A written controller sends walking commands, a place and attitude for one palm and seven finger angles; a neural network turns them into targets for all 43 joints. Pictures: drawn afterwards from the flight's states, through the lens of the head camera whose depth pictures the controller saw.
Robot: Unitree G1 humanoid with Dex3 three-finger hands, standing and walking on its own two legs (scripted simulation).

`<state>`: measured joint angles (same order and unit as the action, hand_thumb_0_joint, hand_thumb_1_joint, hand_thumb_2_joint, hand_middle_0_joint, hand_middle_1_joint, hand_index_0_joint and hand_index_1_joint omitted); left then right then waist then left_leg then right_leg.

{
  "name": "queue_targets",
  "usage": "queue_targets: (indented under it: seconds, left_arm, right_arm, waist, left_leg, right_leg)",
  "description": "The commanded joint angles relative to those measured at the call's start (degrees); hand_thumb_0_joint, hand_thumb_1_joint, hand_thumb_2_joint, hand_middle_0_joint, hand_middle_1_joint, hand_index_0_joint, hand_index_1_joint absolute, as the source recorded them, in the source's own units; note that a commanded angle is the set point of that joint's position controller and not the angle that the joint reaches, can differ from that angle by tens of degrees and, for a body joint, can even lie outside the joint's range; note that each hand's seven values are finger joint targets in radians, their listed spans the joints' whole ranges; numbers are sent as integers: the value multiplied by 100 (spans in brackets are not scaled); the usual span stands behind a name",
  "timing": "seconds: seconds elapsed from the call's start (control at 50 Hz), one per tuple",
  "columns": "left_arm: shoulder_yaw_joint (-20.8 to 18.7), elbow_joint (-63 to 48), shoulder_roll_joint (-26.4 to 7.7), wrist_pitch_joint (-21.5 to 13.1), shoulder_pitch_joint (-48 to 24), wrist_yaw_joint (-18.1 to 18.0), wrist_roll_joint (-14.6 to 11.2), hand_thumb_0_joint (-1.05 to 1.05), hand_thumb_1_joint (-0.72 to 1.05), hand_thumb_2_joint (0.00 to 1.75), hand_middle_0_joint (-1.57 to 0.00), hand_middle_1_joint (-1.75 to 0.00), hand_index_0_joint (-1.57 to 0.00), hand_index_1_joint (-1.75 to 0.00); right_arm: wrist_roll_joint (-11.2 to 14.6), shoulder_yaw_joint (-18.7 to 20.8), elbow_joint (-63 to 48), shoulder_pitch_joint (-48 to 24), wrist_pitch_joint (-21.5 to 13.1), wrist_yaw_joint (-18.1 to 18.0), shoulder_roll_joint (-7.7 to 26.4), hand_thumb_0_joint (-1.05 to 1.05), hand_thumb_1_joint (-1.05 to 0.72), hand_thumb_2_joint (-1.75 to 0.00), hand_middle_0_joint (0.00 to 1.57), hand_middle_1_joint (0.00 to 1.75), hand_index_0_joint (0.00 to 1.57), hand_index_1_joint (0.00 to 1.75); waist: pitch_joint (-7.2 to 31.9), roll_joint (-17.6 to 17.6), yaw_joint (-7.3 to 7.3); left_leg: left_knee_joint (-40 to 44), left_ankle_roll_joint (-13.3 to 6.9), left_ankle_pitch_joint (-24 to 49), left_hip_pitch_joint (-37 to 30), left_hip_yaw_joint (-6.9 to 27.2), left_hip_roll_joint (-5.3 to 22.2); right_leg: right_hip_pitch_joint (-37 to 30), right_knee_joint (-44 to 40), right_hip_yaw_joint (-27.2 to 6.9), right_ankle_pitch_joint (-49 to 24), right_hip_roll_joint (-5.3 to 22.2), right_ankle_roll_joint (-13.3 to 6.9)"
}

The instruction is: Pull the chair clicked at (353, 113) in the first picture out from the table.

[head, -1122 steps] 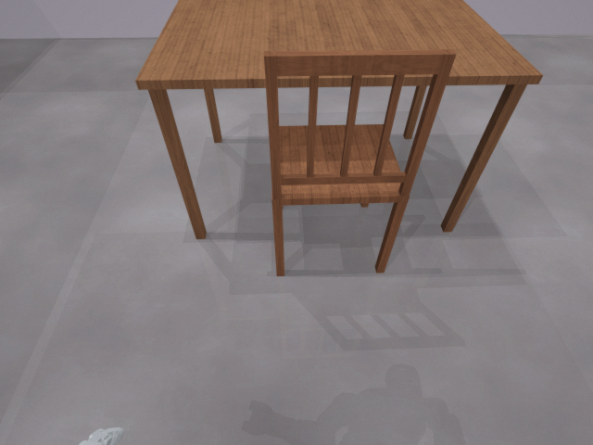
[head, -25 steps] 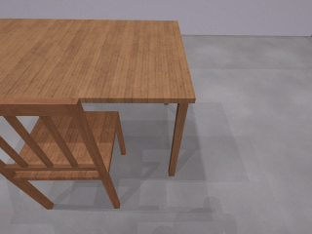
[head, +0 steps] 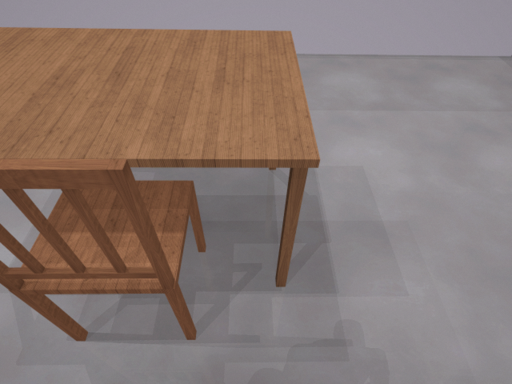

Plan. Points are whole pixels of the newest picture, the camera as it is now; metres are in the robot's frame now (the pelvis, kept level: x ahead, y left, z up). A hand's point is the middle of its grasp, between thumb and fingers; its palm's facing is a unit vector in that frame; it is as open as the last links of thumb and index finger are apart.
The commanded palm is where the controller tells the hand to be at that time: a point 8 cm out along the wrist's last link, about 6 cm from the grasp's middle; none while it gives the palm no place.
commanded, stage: look again from close up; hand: left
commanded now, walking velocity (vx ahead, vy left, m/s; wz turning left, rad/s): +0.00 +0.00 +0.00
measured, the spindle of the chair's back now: (50, 234) +0.40 +0.47 -0.09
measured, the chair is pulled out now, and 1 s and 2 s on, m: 0.00 0.00 0.00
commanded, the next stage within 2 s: shuffle to correct the standing spot in 0.50 s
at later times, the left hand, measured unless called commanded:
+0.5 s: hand out of the picture -0.05 +0.15 -0.18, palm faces +0.06 -0.98 -0.16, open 7.4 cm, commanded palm none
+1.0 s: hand out of the picture -0.06 +0.22 -0.18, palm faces +0.02 -0.98 -0.22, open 7.4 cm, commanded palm none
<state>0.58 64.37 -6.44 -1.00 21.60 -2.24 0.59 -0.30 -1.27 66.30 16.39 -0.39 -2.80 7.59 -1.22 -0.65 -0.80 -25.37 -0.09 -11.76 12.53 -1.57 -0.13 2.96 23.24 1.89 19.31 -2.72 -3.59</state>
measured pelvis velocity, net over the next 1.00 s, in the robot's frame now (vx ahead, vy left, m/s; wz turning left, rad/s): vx -0.02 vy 0.05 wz -0.02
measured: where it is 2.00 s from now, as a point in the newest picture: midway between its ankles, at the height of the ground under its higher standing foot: outside the picture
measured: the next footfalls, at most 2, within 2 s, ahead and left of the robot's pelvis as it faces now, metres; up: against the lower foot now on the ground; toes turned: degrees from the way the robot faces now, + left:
left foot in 1.04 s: +0.02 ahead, +0.16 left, +0.00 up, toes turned +0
right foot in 1.62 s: -0.07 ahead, -0.04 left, +0.00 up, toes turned -5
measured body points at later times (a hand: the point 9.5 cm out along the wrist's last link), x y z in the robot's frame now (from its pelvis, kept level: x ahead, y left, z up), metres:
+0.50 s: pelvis +0.00 +0.00 +0.00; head +0.00 +0.00 +0.45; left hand -0.05 +0.20 -0.16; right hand -0.01 -0.21 -0.16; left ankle +0.02 +0.12 -0.74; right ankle -0.07 -0.07 -0.74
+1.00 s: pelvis -0.02 +0.05 -0.01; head +0.00 +0.04 +0.44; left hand -0.06 +0.27 -0.16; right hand +0.05 -0.19 -0.16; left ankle +0.00 +0.14 -0.72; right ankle -0.07 -0.07 -0.74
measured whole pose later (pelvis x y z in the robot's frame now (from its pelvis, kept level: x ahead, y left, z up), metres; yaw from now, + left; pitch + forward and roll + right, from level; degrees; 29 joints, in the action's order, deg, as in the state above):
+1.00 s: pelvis -0.02 +0.05 -0.01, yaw -1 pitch -1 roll -1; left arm -0.2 58.8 -7.4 -2.4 23.1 -3.2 1.9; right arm -0.1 1.9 54.4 10.3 1.9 -0.7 11.4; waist -3.8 1.6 -1.0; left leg -44.0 -1.5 -20.0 22.0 -1.4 -0.9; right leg 8.8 29.8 -0.1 19.8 -0.7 -0.4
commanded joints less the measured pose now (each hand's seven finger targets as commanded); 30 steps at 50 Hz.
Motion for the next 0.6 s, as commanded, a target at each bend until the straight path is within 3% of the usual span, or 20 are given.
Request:
queue_targets:
  seconds: [0.0, 0.12, 0.24, 0.52, 0.58]
  left_arm:
    - [-110, -38, -538, -43, 635, -50, -9, 0, 90, 90, -20, -30, -20, -30]
    - [-113, -21, -536, -44, 649, -58, -9, 0, 90, 90, -20, -30, -20, -30]
    - [-114, -37, -516, -29, 624, -54, 1, 0, 90, 90, -20, -30, -20, -30]
    - [-124, -35, -523, -38, 639, -51, -12, 0, 90, 90, -20, -30, -20, -30]
    - [-121, -23, -509, -34, 651, -55, -10, 0, 90, 90, -20, -30, -20, -30]
  right_arm:
    - [-7, 97, -143, 360, -99, -6, 457, 0, -90, -90, 20, 30, 20, 30]
    - [-5, 104, -143, 342, -91, -11, 445, 0, -90, -90, 20, 30, 20, 30]
    - [-6, 104, -136, 356, -83, -11, 438, 0, -90, -90, 20, 30, 20, 30]
    - [-6, 105, -146, 360, -100, -17, 450, 0, -90, -90, 20, 30, 20, 30]
    - [-2, 101, -135, 342, -88, -15, 433, 0, -90, -90, 20, 30, 20, 30]
  waist:
    - [-338, -54, 2]
    - [-391, -92, 0]
    - [-514, -6, 4]
    - [-335, -70, -5]
    - [-490, -104, -13]
  left_leg:
    - [215, -218, 1093, -331, 462, 564]
    - [192, -207, 1098, -319, 432, 557]
    - [254, -206, 1000, -270, 487, 568]
    - [223, -207, 1108, -334, 471, 566]
    - [232, -203, 1020, -281, 474, 557]
  right_leg:
    - [728, -504, -589, -1684, 843, 197]
    - [728, -499, -595, -1867, 853, 222]
    - [817, -550, -589, -1436, 807, 184]
    - [699, -520, -580, -1692, 846, 196]
    - [783, -556, -572, -1601, 842, 213]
